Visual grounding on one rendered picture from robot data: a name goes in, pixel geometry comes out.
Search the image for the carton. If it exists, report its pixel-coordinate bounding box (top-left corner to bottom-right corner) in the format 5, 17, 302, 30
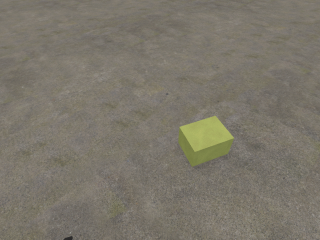
178, 116, 234, 167

